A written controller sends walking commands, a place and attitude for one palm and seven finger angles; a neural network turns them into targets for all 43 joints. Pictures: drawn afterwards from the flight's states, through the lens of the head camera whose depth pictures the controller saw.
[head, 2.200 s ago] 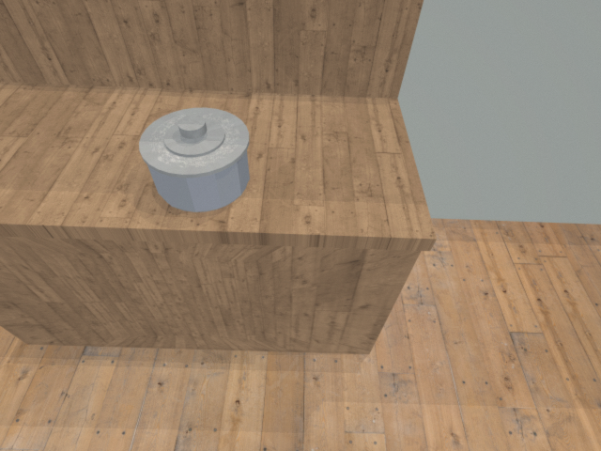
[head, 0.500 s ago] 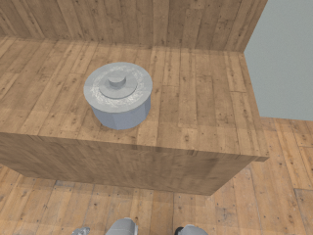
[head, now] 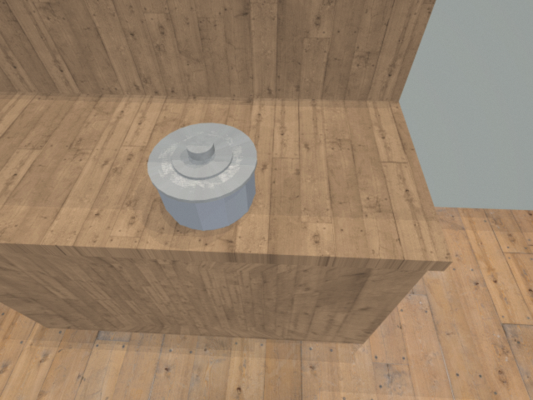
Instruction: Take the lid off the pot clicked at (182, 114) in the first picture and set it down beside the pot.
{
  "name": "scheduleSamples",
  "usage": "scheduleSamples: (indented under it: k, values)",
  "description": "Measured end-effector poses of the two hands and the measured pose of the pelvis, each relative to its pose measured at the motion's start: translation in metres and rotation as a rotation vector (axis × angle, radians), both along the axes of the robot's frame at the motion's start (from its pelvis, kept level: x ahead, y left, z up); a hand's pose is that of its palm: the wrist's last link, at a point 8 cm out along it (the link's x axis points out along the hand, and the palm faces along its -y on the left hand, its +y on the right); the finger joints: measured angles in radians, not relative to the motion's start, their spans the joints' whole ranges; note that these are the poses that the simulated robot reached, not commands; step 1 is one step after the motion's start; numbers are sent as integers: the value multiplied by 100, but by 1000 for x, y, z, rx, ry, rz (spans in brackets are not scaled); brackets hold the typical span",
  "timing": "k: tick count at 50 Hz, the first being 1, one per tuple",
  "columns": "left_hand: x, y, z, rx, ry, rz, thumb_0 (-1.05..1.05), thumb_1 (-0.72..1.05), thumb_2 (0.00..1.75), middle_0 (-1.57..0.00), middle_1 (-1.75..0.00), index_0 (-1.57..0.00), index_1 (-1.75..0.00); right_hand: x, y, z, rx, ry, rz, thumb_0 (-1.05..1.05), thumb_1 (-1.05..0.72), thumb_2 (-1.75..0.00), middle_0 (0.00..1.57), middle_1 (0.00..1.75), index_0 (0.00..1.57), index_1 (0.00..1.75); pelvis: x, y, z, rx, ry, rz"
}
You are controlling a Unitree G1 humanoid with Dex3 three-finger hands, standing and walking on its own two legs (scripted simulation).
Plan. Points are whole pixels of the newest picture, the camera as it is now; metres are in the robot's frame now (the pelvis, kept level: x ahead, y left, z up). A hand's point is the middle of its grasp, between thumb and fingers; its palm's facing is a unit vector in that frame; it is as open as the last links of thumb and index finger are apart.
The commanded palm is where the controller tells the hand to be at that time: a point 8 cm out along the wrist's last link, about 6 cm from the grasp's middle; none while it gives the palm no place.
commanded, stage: come to a stop and stand still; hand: left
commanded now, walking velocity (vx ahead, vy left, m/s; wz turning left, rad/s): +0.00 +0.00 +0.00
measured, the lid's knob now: (200, 147) +0.51 +0.15 +0.07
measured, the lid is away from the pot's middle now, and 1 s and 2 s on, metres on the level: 0.00 0.00 0.00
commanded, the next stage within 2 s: look again from close up in 0.76 s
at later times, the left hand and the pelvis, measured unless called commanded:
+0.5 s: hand out of the picture +0.05 +0.16 -0.17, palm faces +0.02 -0.98 -0.22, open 7.3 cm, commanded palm none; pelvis +0.02 -0.02 +0.00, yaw +1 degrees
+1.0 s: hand out of the picture +0.02 +0.16 -0.17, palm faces +0.04 -0.98 -0.19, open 7.4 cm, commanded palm none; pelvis +0.03 -0.01 +0.01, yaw +1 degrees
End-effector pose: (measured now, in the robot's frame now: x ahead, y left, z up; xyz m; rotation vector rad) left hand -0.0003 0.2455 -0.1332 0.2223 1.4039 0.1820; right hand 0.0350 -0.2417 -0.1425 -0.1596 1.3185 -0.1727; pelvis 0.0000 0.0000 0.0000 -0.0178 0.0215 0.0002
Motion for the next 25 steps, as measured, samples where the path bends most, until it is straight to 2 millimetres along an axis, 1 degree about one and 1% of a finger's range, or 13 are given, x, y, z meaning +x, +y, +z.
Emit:
scheduleSamples:
  k: [3,6,10,13,17,21,25]
  values:
    - [7,-14,-2,-17,-38,-7,0,91,90,-20,-30,-20,-30,-12,-5,-4,6,11,-4,1,-91,-90,20,30,20,30,2,-3,-3,-7,-11,13]
    - [20,-26,-6,-40,-79,-11,0,91,90,-20,-30,-20,-30,-20,-3,-6,16,19,-9,1,-91,-90,20,30,20,30,5,-6,-4,9,-24,14]
    - [34,-28,-4,-29,-118,-14,1,93,90,-20,-30,-20,-30,-26,4,-9,44,33,-6,1,-91,-90,20,30,20,30,8,-10,-4,14,-29,14]
    - [41,-28,-2,-28,-134,-22,1,93,90,-20,-30,-20,-30,-26,10,-9,63,41,-4,1,-91,-90,20,30,20,30,10,-14,-3,19,-27,13]
    - [47,-30,-1,-31,-138,-22,0,92,90,-20,-30,-20,-30,-25,10,-7,62,56,-4,1,-93,-90,20,30,20,30,15,-16,-1,25,-22,11]
    - [46,-31,-2,-36,-125,-13,0,91,90,-20,-30,-20,-30,-20,8,-4,53,58,1,1,-92,-90,20,30,20,30,19,-17,0,28,-19,10]
    - [42,-33,-4,-43,-103,-1,0,91,90,-20,-30,-20,-30,-11,4,-1,39,54,8,1,-92,-90,20,30,20,30,23,-18,1,29,-17,10]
